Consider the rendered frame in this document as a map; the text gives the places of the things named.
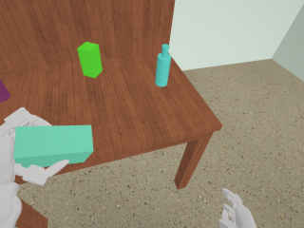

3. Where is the robot left hand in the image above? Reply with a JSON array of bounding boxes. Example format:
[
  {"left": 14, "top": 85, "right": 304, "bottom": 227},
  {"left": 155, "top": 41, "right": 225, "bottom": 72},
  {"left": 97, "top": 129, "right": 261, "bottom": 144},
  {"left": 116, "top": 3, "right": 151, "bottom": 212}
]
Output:
[{"left": 0, "top": 107, "right": 69, "bottom": 186}]

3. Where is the robot left forearm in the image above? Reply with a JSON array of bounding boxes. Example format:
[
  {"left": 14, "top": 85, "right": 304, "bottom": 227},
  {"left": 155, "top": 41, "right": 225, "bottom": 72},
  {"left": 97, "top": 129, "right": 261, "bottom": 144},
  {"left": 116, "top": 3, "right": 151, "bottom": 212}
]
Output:
[{"left": 0, "top": 182, "right": 23, "bottom": 228}]

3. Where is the robot right hand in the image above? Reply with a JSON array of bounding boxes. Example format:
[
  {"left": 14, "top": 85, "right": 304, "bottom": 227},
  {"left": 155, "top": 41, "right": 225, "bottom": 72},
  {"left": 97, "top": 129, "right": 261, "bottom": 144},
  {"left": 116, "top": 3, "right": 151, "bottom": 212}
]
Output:
[{"left": 219, "top": 188, "right": 257, "bottom": 228}]

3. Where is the sponge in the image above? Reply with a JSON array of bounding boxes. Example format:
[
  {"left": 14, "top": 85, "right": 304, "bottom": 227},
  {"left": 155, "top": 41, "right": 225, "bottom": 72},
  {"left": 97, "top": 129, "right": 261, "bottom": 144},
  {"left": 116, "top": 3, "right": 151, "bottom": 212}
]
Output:
[{"left": 13, "top": 124, "right": 94, "bottom": 168}]

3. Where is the table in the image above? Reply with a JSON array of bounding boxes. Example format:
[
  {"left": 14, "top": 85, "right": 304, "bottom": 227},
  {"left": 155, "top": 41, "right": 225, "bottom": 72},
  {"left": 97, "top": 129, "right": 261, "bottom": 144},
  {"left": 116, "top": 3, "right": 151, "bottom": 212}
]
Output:
[{"left": 0, "top": 0, "right": 222, "bottom": 228}]

